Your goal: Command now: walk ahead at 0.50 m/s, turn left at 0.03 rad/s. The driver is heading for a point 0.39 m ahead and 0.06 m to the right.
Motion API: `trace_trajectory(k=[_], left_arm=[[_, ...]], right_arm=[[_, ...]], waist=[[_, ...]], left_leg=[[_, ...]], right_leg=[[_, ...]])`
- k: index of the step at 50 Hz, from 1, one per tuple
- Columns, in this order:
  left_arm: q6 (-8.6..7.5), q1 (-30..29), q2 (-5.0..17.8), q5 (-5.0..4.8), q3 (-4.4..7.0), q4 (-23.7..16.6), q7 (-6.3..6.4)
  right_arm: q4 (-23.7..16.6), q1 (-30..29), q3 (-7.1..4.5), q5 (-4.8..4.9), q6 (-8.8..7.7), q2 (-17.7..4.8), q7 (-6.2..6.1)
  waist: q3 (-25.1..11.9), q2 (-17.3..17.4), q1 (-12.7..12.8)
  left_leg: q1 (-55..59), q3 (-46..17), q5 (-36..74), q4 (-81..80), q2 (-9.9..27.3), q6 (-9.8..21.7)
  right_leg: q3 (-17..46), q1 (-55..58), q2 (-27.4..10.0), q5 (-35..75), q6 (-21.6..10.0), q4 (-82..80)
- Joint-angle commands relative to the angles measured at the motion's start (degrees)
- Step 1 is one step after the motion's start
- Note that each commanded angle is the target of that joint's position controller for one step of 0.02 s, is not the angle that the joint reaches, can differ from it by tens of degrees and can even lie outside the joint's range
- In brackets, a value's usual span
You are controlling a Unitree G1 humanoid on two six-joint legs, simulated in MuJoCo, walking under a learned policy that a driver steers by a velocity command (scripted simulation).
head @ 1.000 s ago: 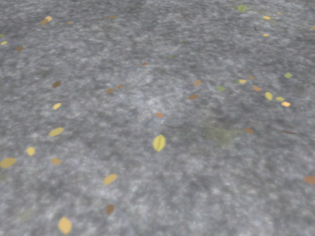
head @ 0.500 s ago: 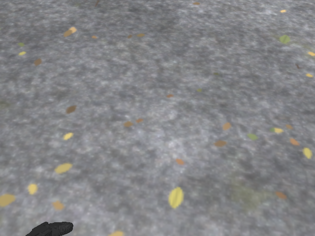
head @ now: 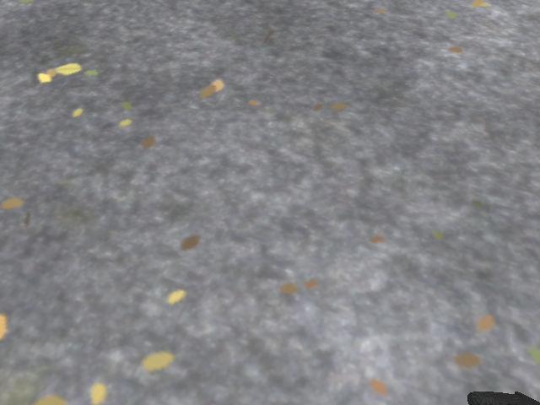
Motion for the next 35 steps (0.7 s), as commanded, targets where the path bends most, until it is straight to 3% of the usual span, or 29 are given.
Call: trace_trajectory(k=[1, 3, 4, 5, 6, 7, 8, 9, 10, 11, 12, 14, 16, 19, 22, 26, 27, 28, 29, 30, 31, 32, 33, 34, 35], left_arm=[[0.45, 2.1, 10.1, -0.3, 2.34, -1.3, 0.54], [0.99, 0.7, 11.3, -0.35, 2.66, -1.3, 0.83], [1.24, -0.3, 11.0, -0.38, 2.48, -1.5, 0.94], [1.16, -0.9, 9.3, 0.27, 1.71, -2.5, 1.09], [0.14, 3.6, 3.8, 1.22, -0.06, -4.4, 0.92], [-1.13, 5.3, 3.4, 0.27, -0.53, -3.3, 0.41], [-1.71, 0.8, 8.8, -1.4, 0.99, -4.1, 0.08], [-1.77, -3.6, 9.1, -1.78, 1.09, -5.2, 0.01], [-1.34, -5.6, 8.3, -1.13, 1.18, -5.4, 0.2], [-0.46, -5.2, 8.0, -0.55, 1.61, -5.2, 0.46], [0.52, -3.4, 6.7, -0.56, 1.53, -4.6, 0.52], [1.75, -2.5, 4.8, -0.58, 1.36, -4.5, 0.69], [2.06, -5.0, 4.7, -0.14, 1.59, -5.6, 0.97], [1.26, -8.6, 2.8, 1.01, 0.92, -7.1, 0.39], [0.76, -14.6, 1.1, 1.36, 0.0, -8.9, -0.75], [0.64, -15.3, 4.2, 1.61, 0.75, -10.3, -1.54], [0.51, -12.2, 5.3, 1.9, 1.26, -9.4, -1.5], [0.31, -8.2, 7.5, 2.21, 2.19, -8.0, -1.13], [0.37, -3.6, 11.7, 2.82, 3.16, -7.4, -0.41], [0.95, -2.5, 12.0, 3.77, 2.56, -7.0, 0.12], [1.39, -2.5, 6.9, 2.37, 1.16, -6.9, -0.09], [1.65, -5.7, 6.0, 1.62, 0.8, -7.3, -0.42], [1.8, -9.3, 5.4, 1.57, 0.69, -7.6, -0.45], [2.0, -12.9, 4.9, 1.57, 0.44, -7.9, -0.37], [2.4, -15.5, 5.3, 1.95, 0.62, -8.1, -0.11]], right_arm=[[-6.2, -7.2, -0.76, 0.31, -1.51, -4.1, 1.0], [-5.5, -3.1, -1.56, 0.13, -1.79, -6.0, 1.16], [-3.4, 3.8, -2.66, -0.12, -1.8, -7.9, 0.88], [-0.9, 13.8, -3.94, -0.64, -1.72, -11.2, 0.3], [0.0, 21.2, -5.26, -1.87, -1.36, -17.2, -0.24], [0.9, 22.9, -4.55, -0.86, -0.94, -14.5, -0.07], [0.6, 19.6, -3.38, -0.55, -0.78, -10.9, -0.2], [0.1, 15.7, -2.72, -0.6, -0.72, -9.0, -0.36], [0.1, 11.9, -2.11, -0.91, -0.87, -7.2, -0.15], [0.0, 9.3, -1.67, -1.25, -1.37, -5.6, 0.02], [0.3, 7.9, -1.71, -1.49, -1.79, -5.4, 0.17], [1.4, 7.6, -2.15, -1.69, -2.69, -6.2, 0.18], [2.7, 8.2, -2.38, -2.1, -3.0, -6.9, -0.26], [3.9, 7.7, -2.25, -1.75, -2.36, -7.6, -1.14], [6.0, 11.4, -2.22, -1.03, -1.53, -8.8, -1.76], [8.2, 11.8, -2.76, 0.17, 0.23, -10.7, -1.98], [8.3, 10.7, -2.8, 0.51, 0.63, -10.8, -2.14], [8.8, 11.8, -2.59, 0.33, 0.85, -10.0, -2.18], [8.2, 13.8, -1.77, -1.2, 0.46, -8.1, -2.22], [9.1, 21.9, 0.47, -2.01, 0.08, -2.2, -1.37], [10.6, 21.3, 0.02, -1.05, 0.55, -4.5, -0.9], [9.6, 17.2, -0.79, 0.38, 1.23, -7.5, -0.83], [9.1, 13.7, -0.79, 0.54, 2.12, -7.0, -1.51], [9.0, 11.7, -1.01, -0.06, 3.23, -6.9, -2.25], [9.1, 11.8, -1.12, -0.33, 4.35, -6.8, -2.79]], waist=[[2.8, -6.7, -0.7], [0.1, -7.8, -3.9], [-4.1, -7.2, -7.8], [-11.4, -5.6, -11.9], [-20.6, 6.6, -11.7], [-25.9, 13.8, -11.8], [-16.6, 7.8, -12.3], [-10.1, 4.6, -11.0], [-5.3, 1.5, -9.0], [-3.0, 2.6, -7.0], [-2.1, 3.8, -5.5], [-0.9, 3.1, -4.3], [0.7, 1.3, -4.2], [1.0, 1.1, -4.1], [0.0, 0.8, -7.1], [-1.6, 2.6, -6.0], [-3.1, 2.3, -3.9], [-5.7, 0.4, -2.4], [-12.1, -4.8, -1.8], [-20.5, -16.1, -4.7], [-25.1, -13.1, -3.6], [-19.9, -10.3, -3.3], [-14.8, -6.7, -4.0], [-10.2, -5.3, -5.0], [-8.3, -7.1, -6.6]], left_leg=[[-0.4, 1.2, -3.3, -3.4, -1.6, 1.5], [7.0, 2.7, -6.6, -5.4, -3.6, 3.3], [17.2, 4.2, -5.4, -7.1, -5.1, 4.9], [33.5, 0.2, -2.8, -4.5, -1.0, 7.7], [56.5, -22.0, -3.7, -4.0, 14.0, 15.3], [61.6, -39.8, -11.8, -12.3, 19.8, 20.1], [54.6, -32.7, -16.6, -13.9, 17.6, 17.0], [46.0, -24.0, -15.8, -15.3, 15.2, 14.4], [37.5, -18.3, -13.3, -17.9, 12.6, 13.0], [31.9, -14.1, -11.1, -20.3, 10.7, 11.8], [28.0, -11.1, -9.9, -22.5, 9.8, 11.4], [24.8, -6.4, -5.1, -25.1, 9.6, 11.9], [24.5, -2.2, 3.6, -25.4, 9.3, 12.0], [23.2, 6.1, 18.3, -23.2, 5.6, 10.1], [26.4, 6.9, 20.6, -21.5, 5.9, 9.5], [34.8, 4.2, 22.7, -13.7, 8.9, 8.1], [35.3, 4.4, 23.8, -9.5, 8.1, 6.9], [34.9, 5.6, 23.2, -2.5, 5.0, 4.8], [28.1, 7.9, 10.3, 8.6, 1.2, 1.7], [12.0, 5.6, -29.1, 26.4, -5.0, -2.3], [10.8, -2.2, -43.4, 31.9, -4.7, -3.3], [8.0, -3.4, -42.8, 33.5, -2.8, -3.4], [5.8, -2.5, -40.6, 31.8, -1.5, -3.3], [6.4, -2.1, -38.4, 27.7, -0.4, -3.6], [10.4, -1.8, -35.5, 22.8, 0.4, -3.9]], right_leg=[[8.4, 2.2, -17.1, 22.0, -8.1, -0.4], [7.6, 3.6, -17.1, 33.4, -6.8, 4.9], [5.4, 2.2, -14.9, 41.3, -5.5, 12.7], [3.2, -5.9, -12.2, 37.2, -3.6, 25.3], [-0.1, -27.5, -4.4, 13.1, 0.2, 47.6], [6.5, -39.1, -0.3, -17.9, 1.0, 58.8], [8.8, -44.7, -3.9, -16.0, 0.4, 63.0], [7.2, -44.8, -6.8, -10.7, 0.0, 61.3], [6.3, -42.7, -8.7, -6.6, 0.3, 57.5], [6.8, -39.6, -10.3, -3.5, 0.6, 54.4], [7.0, -36.5, -10.8, -1.5, 1.0, 53.5], [7.4, -35.8, -10.9, 1.7, 1.8, 52.3], [8.4, -38.2, -10.3, 6.1, 2.7, 48.3], [4.7, -33.5, -8.5, 15.9, 2.9, 33.9], [1.4, -29.4, -6.7, 22.7, 2.5, 24.0], [1.7, -28.3, -5.2, 15.3, -0.3, 18.0], [0.8, -24.0, -4.0, 16.6, -1.3, 14.7], [0.2, -16.9, -2.9, 25.3, -2.6, 10.9], [7.2, -3.9, -10.5, 53.2, -5.4, 15.3], [23.3, 14.1, -24.3, 67.9, -17.5, 18.0], [26.9, 13.0, -25.5, 63.6, -19.8, 15.9], [22.7, 7.8, -22.6, 53.7, -17.6, 13.8], [20.3, 2.2, -20.4, 43.2, -15.0, 11.7], [18.3, -5.1, -19.1, 34.2, -13.3, 9.0], [16.5, -11.6, -17.4, 26.0, -11.6, 6.4]])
